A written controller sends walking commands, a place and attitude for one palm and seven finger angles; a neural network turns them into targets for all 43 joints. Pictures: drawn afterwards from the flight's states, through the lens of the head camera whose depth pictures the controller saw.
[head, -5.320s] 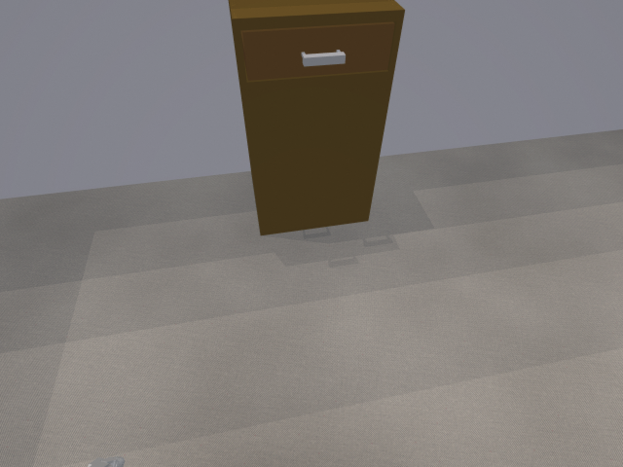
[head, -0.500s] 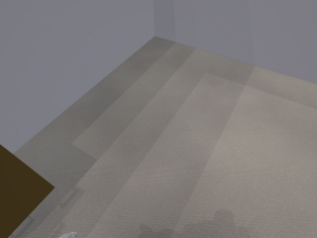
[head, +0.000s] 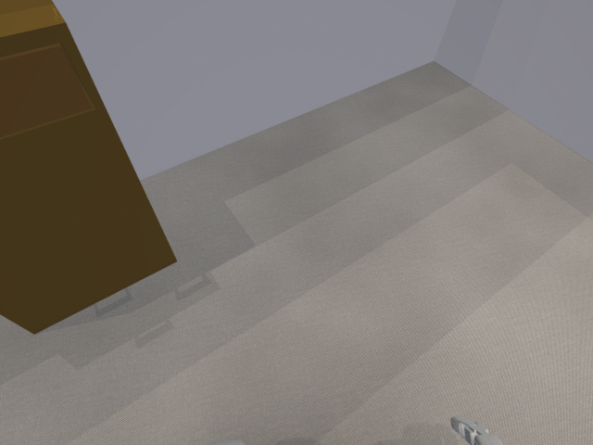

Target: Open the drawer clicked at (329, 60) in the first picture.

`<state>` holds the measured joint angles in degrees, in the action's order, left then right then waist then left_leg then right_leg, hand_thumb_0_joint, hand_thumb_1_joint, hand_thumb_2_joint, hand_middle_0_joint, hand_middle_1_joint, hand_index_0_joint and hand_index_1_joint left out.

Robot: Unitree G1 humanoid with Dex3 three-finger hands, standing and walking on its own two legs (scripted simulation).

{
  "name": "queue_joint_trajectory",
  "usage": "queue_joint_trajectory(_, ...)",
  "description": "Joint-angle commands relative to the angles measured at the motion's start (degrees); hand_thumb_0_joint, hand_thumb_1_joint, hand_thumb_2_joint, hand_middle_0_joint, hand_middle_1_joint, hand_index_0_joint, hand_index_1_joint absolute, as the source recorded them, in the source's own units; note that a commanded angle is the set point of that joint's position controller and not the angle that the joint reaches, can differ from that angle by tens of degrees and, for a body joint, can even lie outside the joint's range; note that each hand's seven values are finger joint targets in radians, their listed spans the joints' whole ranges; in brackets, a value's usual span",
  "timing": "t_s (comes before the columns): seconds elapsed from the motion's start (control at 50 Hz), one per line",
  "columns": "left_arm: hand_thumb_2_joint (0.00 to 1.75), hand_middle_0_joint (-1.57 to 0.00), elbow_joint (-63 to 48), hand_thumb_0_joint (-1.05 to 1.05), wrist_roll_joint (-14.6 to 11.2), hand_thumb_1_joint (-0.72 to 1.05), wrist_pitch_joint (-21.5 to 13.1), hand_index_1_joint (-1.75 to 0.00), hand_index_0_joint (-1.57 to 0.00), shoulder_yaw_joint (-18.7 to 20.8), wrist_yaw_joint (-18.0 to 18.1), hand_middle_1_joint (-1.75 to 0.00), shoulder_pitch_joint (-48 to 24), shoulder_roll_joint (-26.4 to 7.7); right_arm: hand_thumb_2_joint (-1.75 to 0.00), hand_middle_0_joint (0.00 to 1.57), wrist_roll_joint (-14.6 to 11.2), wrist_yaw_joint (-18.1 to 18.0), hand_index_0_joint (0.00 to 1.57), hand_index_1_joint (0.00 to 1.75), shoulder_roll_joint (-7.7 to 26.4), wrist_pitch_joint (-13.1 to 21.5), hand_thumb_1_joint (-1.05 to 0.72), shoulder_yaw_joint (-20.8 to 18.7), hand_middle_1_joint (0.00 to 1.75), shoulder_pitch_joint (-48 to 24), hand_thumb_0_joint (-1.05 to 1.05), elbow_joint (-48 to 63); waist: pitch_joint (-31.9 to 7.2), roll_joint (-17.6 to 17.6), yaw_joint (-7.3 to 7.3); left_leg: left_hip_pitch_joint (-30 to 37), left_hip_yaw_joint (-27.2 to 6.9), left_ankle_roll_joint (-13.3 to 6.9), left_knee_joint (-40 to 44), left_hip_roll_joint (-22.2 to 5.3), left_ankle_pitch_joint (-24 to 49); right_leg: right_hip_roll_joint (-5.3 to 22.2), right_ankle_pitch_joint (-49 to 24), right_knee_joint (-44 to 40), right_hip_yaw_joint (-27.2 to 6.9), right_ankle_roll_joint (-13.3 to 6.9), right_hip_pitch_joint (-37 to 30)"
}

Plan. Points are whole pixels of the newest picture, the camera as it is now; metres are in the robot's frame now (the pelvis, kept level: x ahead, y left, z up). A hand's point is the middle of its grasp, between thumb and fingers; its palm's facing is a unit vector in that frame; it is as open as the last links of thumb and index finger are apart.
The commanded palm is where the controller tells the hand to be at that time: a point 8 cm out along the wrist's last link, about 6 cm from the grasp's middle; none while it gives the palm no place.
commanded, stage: turn to face it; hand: left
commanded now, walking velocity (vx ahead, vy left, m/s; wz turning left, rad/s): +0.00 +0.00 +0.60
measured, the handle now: out of the picture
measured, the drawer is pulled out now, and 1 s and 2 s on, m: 0.00 0.00 0.00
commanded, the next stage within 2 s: take the last steps up to it in 1.08 s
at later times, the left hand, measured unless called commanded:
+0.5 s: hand out of the picture +0.07 +0.18 -0.12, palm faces +0.27 -0.92 -0.29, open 7.3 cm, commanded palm none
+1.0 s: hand out of the picture -0.10 +0.21 -0.16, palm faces +0.56 -0.79 -0.25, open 7.4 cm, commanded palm none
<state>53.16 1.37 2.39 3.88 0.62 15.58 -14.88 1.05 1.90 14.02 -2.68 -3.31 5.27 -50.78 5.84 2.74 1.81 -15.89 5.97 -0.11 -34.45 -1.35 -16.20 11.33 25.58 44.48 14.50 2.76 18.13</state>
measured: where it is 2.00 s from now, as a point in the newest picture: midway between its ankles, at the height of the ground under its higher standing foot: outside the picture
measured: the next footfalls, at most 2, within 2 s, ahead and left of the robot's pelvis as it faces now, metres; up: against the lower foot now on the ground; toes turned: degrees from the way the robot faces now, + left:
right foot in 0.36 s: +0.08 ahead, -0.13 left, +0.00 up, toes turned +9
left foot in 0.80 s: -0.01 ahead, +0.10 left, +0.00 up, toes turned +35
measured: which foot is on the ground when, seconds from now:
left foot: down 0.00-0.36, up 0.38-0.78, down 0.80-1.00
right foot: up 0.00-0.34, down 0.36-0.80, up 0.82-1.00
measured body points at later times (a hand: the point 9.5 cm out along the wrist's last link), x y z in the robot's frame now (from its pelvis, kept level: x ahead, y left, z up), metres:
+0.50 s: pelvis +0.01 -0.04 +0.01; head +0.06 -0.06 +0.46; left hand +0.06 +0.23 -0.10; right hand +0.15 -0.28 -0.15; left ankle -0.06 +0.09 -0.64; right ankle +0.04 -0.14 -0.72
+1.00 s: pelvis -0.01 +0.01 +0.02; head +0.00 +0.05 +0.47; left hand -0.13 +0.25 -0.14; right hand +0.22 -0.14 -0.10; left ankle -0.04 +0.08 -0.72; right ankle +0.05 -0.14 -0.63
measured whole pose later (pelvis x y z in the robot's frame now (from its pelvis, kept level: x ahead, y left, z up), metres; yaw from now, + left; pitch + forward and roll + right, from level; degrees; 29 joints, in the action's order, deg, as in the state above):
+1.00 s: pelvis -0.01 +0.01 +0.02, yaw +32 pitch -1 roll -2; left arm 55.9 1.2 3.5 4.0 0.8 14.2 -15.7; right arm 0.9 -0.1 11.3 -1.2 -1.4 7.5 -52.3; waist 4.4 2.2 1.7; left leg -13.1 4.2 -3.7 -28.0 0.1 -14.4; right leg 6.5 23.0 64.4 3.1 5.1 26.5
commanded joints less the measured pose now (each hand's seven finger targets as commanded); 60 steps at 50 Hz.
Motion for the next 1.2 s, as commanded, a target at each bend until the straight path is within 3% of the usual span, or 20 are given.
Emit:
queue_joint_trajectory(0.0,0.9,-0.2,-7.81,0.0,-0.47,0.9,-0.43,-0.3,-0.2,1.47,0.56,-0.3,-8.0,-4.78,-0.9,0.2,-0.04,-2.15,0.2,0.3,14.62,1.52,-0.9,-3.88,0.3,9.41,0.0,1.0,-9.1,-16.87,-6.19,12.55,-22.7,-11.37,13.63,-19.37,30.38,-2.3,7.03,22.57,-12.37,2.53,17.94)
queue_joint_trajectory(0.04,0.9,-0.2,-6.14,0.0,-0.49,0.9,-0.38,-0.3,-0.2,1.78,-0.11,-0.3,-5.78,-5.25,-0.9,0.2,0.14,-2.18,0.2,0.3,11.52,1.71,-0.9,-2.78,0.3,2.56,0.0,2.87,-5.76,-12.52,-2.7,6.88,-17.43,-8.77,14.4,-13.54,25.75,-2.94,-0.45,22.1,-12.97,2.63,14.84)
queue_joint_trajectory(0.08,0.9,-0.2,-5.2,0.0,-0.42,0.9,-0.48,-0.3,-0.2,1.68,-0.35,-0.3,-3.64,-5.17,-0.9,0.2,-0.01,-2.11,0.2,0.3,11.04,2.11,-0.9,-2.66,0.3,1.94,0.0,3.25,-7.55,-11.3,-2.02,7.78,-15.37,-7.99,14.33,-11.31,26.59,-3.97,-2.76,19.98,-12.65,3.03,13.05)
queue_joint_trajectory(0.2,0.9,-0.2,-7.73,0.0,-0.81,0.9,-0.75,-0.3,-0.2,0.98,0.1,-0.3,-7.27,-4.0,-0.9,0.2,0.24,-2.0,0.2,0.3,11.52,1.63,-0.9,-3.37,0.3,4.87,0.0,2.19,-8.52,-11.54,-3.61,9.41,-20.27,-9.61,12.36,-11.38,27.69,-6.84,-0.23,6.96,-12.85,3.2,9.8)
queue_joint_trajectory(0.26,0.9,-0.2,-8.01,0.0,-1.09,0.9,-1.33,-0.3,-0.2,0.8,0.23,-0.3,-5.46,-3.99,-0.9,0.2,0.29,-1.92,0.2,0.3,11.89,1.31,-0.9,-3.63,0.3,3.66,0.0,2.68,-9.14,-13.25,-2.81,6.44,-22.64,-8.69,9.6,-10.11,30.76,-9.33,-1.87,-2.99,-11.75,2.57,2.59)
queue_joint_trajectory(0.3,0.9,-0.2,-7.32,0.0,-1.17,0.9,-1.96,-0.3,-0.2,1.09,0.39,-0.3,-1.52,-4.57,-0.9,0.2,-0.02,-1.87,0.2,0.3,11.26,1.15,-0.9,-3.73,0.3,2.18,0.0,3.29,-9.88,-11.78,-0.53,1.27,-22.8,-6.51,5.88,-7.94,26.73,-9.82,-10.39,-14.23,-11.34,2.08,-6.29)
queue_joint_trajectory(0.32,0.9,-0.2,-6.86,0.0,-0.9,0.9,-2.67,-0.3,-0.2,1.52,0.66,-0.3,1.36,-6.67,-0.9,0.2,-0.47,-1.68,0.2,0.3,9.43,1.25,-0.9,-3.57,0.3,2.38,0.0,3.67,-10.87,-6.51,0.89,-4.17,-21.02,-3.63,0.6,-4.85,17.78,-5.93,-16.12,-22.82,-14.53,1.4,-14.11)
queue_joint_trajectory(0.34,0.9,-0.2,-6.92,0.0,0.24,0.9,-3.39,-0.3,-0.2,2.76,1.3,-0.3,2.5,-12.87,-0.9,0.2,-0.86,-1.3,0.2,0.3,4.52,1.36,-0.9,-2.8,0.3,4.98,0.0,4.75,-12.55,11.76,0.78,-16.59,-10.74,1.7,-13.31,4.11,-6.97,11.17,-23.82,-27.67,-31.28,-4.2,-23.11)
queue_joint_trajectory(0.36,0.9,-0.2,-7.79,0.0,-0.08,0.9,-2.84,-0.3,-0.2,2.54,1.31,-0.3,1.76,-15.02,-0.9,0.2,-0.34,-1.4,0.2,0.3,5.99,1.02,-0.9,-3.22,0.3,5.1,0.0,5.49,-12.2,11.95,0.56,-17.44,-9.83,2.64,-25.36,3.74,-19.47,19.59,-29.34,-27.28,-34.03,-10.09,-16.83)
queue_joint_trajectory(0.42,0.9,-0.2,-8.77,0.0,-0.35,0.9,-2.86,-0.3,-0.2,1.12,1.24,-0.3,-5.97,-7.94,-0.9,0.2,0.32,-0.6,0.2,0.3,6.23,-0.3,-0.9,-3.45,0.3,4.46,0.0,2.37,-4.51,6.27,-2.51,-17.93,-9.8,3.24,-38.04,0.0,-8.66,9.92,-24.28,-26.63,-21.42,-8.79,-8.21)
queue_joint_trajectory(0.46,0.9,-0.2,-8.8,0.0,-0.25,0.9,-3.16,-0.3,-0.2,0.58,1.26,-0.3,-6.61,-6.2,-0.9,0.2,0.14,-0.08,0.2,0.3,5.35,-0.5,-0.9,-3.08,0.3,5.86,0.0,1.37,-4.94,6.8,-3.15,-17.48,-7.86,4.17,-37.29,-0.61,-4.96,7.47,-29.3,-25.42,-14.57,-7.59,-9.55)
queue_joint_trajectory(0.66,0.9,-0.2,-4.65,0.0,0.46,0.9,-2.44,-0.3,-0.2,1.62,1.2,-0.3,0.68,-9.33,-0.9,0.2,-0.36,0.05,0.2,0.3,3.11,-0.11,-0.9,-1.1,0.3,-1.1,0.0,2.71,-6.54,9.29,1.0,-9.72,-0.45,3.62,-13.03,-0.84,-8.96,10.17,-37.89,-21.66,-8.2,-9.32,-14.02)
queue_joint_trajectory(0.74,0.9,-0.2,-3.63,0.0,0.07,0.9,-1.9,-0.3,-0.2,2.26,0.9,-0.3,-0.08,-9.99,-0.9,0.2,-0.21,-0.39,0.2,0.3,4.23,0.92,-0.9,-1.03,0.3,3.46,0.0,1.92,-8.71,7.77,-1.58,1.78,1.66,1.82,3.3,-0.19,-0.22,9.36,-34.14,-14.23,-4.83,-5.92,-10.16)
queue_joint_trajectory(0.76,0.9,-0.2,-3.55,0.0,-0.43,0.9,-1.61,-0.3,-0.2,2.05,0.73,-0.3,-0.36,-8.92,-0.9,0.2,-0.12,-0.37,0.2,0.3,6.88,1.45,-0.9,-1.65,0.3,6.72,0.0,1.24,-10.63,0.57,-3.59,10.59,-1.56,0.78,10.57,-2.49,8.13,7.61,-28.62,-6.03,-3.52,-3.35,-4.39)
queue_joint_trajectory(0.78,0.9,-0.2,-5.57,0.0,-0.86,0.9,-1.41,-0.3,-0.2,1.58,0.27,-0.3,0.64,-5.02,-0.9,0.2,0.42,-0.72,0.2,0.3,13.49,2.05,-0.9,-3.26,0.3,10.03,0.0,1.22,-13.11,-18.18,-5.2,20.05,-21.59,-6.06,12.47,-17.29,28.72,-0.55,-2.97,7.31,-1.31,1.42,10.55)
queue_joint_trajectory(0.8,0.9,-0.2,-7.49,0.0,-0.42,0.9,-1.09,-0.3,-0.2,0.19,0.5,-0.3,-2.79,-3.57,-0.9,0.2,-0.17,-1.36,0.2,0.3,15.95,1.63,-0.9,-3.58,0.3,13.12,0.0,0.08,-13.15,-19.43,-6.5,18.77,-25.89,-12.08,13.57,-24.13,43.13,-3.23,14.25,15.45,-7.25,2.07,14.71)
queue_joint_trajectory(0.84,0.9,-0.2,-5.39,0.0,-0.52,0.9,-0.43,-0.3,-0.2,0.66,1.03,-0.3,-5.26,-4.2,-0.9,0.2,-0.04,-2.73,0.2,0.3,12.62,1.89,-0.9,-2.73,0.3,10.6,0.0,-0.32,-11.43,-17.22,-5.66,15.0,-21.48,-11.07,12.84,-19.32,38.83,-3.47,8.0,22.07,-13.22,1.47,15.38)
queue_joint_trajectory(0.88,0.9,-0.2,-2.9,0.0,-0.42,0.9,-0.59,-0.3,-0.2,0.85,0.31,-0.3,-3.44,-4.3,-0.9,0.2,-0.05,-2.86,0.2,0.3,9.29,2.27,-0.9,-1.49,0.3,5.45,0.0,1.02,-8.64,-11.06,-2.89,10.78,-15.61,-8.93,14.2,-14.83,34.02,-3.38,0.1,23.25,-13.3,1.86,13.35)
queue_joint_trajectory(0.92,0.9,-0.2,-1.26,0.0,-0.36,0.9,-0.36,-0.3,-0.2,0.77,0.14,-0.3,-0.71,-4.09,-0.9,0.2,-0.33,-2.84,0.2,0.3,8.23,2.69,-0.9,-1.11,0.3,4.54,0.0,1.0,-8.68,-10.48,-1.82,10.55,-12.5,-7.72,15.65,-12.39,31.83,-3.89,-3.78,22.39,-12.86,2.27,11.92)
queue_joint_trajectory(1.18,0.9,-0.2,-1.82,0.0,-0.63,0.9,-0.74,-0.3,-0.2,-0.51,0.72,-0.3,-4.09,-0.62,-0.9,0.2,0.44,-2.97,0.2,0.3,6.72,2.17,-0.9,-1.38,0.3,9.03,0.0,-2.68,-7.61,-10.56,-3.39,8.79,-20.01,-10.19,16.98,-12.78,19.49,-7.4,-0.09,0.01,-12.26,1.47,3.72)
